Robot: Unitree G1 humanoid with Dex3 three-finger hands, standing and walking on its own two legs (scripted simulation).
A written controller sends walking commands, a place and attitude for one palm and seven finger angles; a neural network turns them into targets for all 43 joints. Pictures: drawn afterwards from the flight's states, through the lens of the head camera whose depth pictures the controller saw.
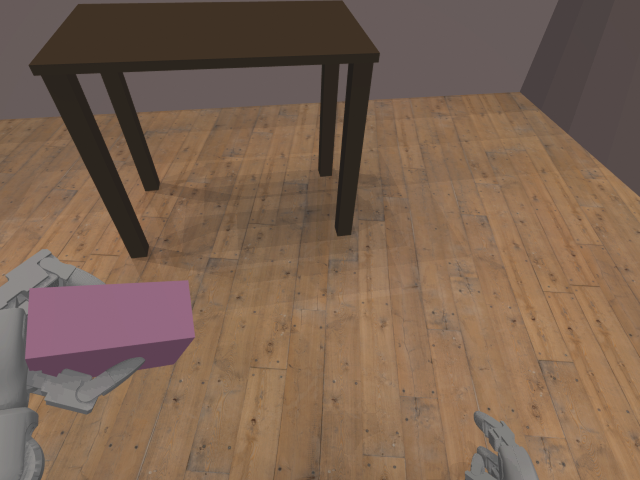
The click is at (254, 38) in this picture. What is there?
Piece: table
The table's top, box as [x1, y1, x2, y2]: [29, 0, 379, 75]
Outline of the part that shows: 379,52 341,0 78,4 31,61 29,66 34,75 376,62 378,61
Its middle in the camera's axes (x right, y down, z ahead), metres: -0.35 -0.69 +1.28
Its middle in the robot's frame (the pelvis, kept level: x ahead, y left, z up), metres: +1.40 +0.43 +0.01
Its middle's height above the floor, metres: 0.79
